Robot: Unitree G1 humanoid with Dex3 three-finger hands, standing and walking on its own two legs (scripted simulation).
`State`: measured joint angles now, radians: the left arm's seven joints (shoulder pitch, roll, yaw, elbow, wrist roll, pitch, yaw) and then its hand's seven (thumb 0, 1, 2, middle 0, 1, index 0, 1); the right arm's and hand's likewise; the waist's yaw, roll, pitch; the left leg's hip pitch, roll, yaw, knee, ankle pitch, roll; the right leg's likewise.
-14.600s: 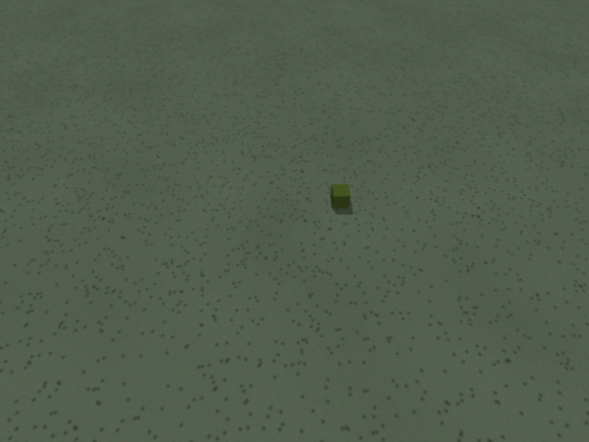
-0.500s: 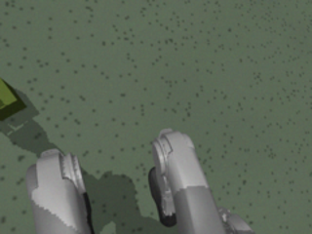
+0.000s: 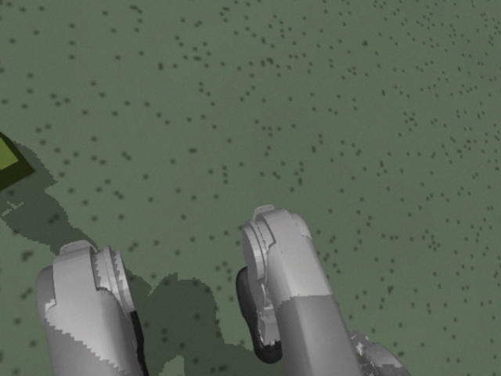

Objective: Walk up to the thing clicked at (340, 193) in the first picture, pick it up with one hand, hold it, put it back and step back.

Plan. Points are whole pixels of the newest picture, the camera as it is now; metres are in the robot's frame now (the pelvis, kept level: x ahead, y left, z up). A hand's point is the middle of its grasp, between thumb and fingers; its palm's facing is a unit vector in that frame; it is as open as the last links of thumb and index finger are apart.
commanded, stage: rise first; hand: left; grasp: from above
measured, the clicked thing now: out of the picture +0.48 +0.36 -0.28
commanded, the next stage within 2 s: approach in 0.72 s
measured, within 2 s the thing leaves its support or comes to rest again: neither
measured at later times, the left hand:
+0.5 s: hand out of the picture +0.43 +0.39 -0.16, palm faces -0.30 -0.29 -0.91, open 13.5 cm
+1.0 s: hand out of the picture +0.44 +0.39 -0.16, palm faces -0.31 -0.27 -0.91, open 13.9 cm
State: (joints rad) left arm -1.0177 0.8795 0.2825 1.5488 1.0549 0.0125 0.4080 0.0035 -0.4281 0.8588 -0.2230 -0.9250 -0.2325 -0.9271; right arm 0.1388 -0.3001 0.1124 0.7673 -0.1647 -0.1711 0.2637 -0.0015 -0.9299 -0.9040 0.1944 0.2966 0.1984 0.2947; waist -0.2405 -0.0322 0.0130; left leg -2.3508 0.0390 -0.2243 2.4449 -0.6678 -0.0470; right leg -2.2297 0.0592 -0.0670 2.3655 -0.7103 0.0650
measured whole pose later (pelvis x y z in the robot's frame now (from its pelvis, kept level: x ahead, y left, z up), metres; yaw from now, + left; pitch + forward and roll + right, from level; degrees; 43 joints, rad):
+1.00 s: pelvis +0.00 +0.00 +0.00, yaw +0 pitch +32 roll -10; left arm -1.05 0.88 0.23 1.58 1.05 0.02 0.42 0.00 -0.49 0.92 -0.18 -0.93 -0.18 -0.94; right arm 0.14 -0.30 0.12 0.77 -0.17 -0.19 0.27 0.00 -0.92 -0.90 0.19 0.30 0.20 0.29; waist -0.25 -0.04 0.01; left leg -2.35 0.04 -0.22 2.45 -0.67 -0.04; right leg -2.23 0.06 -0.07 2.37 -0.71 0.07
